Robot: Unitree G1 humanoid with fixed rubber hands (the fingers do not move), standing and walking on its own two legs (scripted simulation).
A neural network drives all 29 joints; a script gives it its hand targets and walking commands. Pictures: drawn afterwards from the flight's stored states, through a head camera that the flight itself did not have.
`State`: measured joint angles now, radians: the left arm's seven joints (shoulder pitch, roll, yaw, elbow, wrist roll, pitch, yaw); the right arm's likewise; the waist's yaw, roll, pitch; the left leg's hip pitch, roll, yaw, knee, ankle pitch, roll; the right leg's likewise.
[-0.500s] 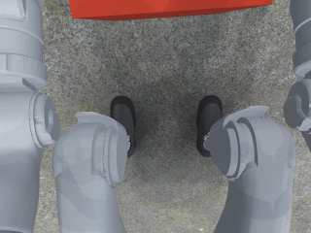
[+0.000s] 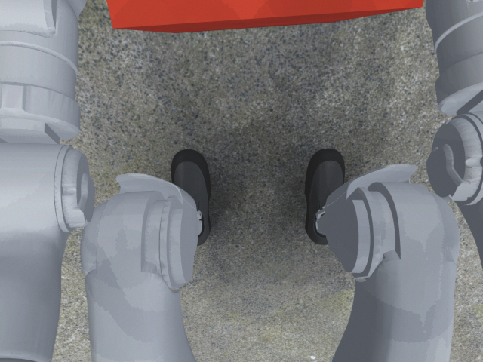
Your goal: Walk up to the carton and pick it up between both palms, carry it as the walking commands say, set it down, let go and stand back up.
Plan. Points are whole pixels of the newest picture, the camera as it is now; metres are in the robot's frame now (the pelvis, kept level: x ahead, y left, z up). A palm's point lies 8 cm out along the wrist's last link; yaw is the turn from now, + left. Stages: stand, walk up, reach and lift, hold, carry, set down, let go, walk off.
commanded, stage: reach and lift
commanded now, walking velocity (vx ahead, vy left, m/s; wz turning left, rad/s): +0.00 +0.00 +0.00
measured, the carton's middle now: out of the picture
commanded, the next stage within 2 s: none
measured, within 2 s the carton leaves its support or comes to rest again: leaves its support in 1.14 s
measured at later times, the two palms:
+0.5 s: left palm out of the picture +0.56 +0.17 -0.21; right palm out of the picture +0.56 -0.17 -0.21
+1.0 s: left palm out of the picture +0.56 +0.17 -0.21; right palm out of the picture +0.56 -0.17 -0.21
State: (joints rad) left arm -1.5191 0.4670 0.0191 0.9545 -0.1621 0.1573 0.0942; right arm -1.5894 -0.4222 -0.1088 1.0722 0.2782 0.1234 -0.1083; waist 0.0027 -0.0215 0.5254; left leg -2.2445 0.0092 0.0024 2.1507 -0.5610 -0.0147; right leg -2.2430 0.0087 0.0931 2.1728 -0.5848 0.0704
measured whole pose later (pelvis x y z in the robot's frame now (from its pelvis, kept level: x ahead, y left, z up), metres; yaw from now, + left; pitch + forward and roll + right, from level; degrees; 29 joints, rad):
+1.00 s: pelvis +0.00 +0.00 +0.00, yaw +0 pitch +37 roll +2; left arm -1.56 0.41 0.09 0.98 -0.17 0.21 0.10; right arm -1.58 -0.39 -0.08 1.00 0.28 0.17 -0.16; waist 0.00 -0.02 0.53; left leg -2.24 0.01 0.00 2.16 -0.56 -0.02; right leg -2.24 0.01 0.09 2.18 -0.58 0.07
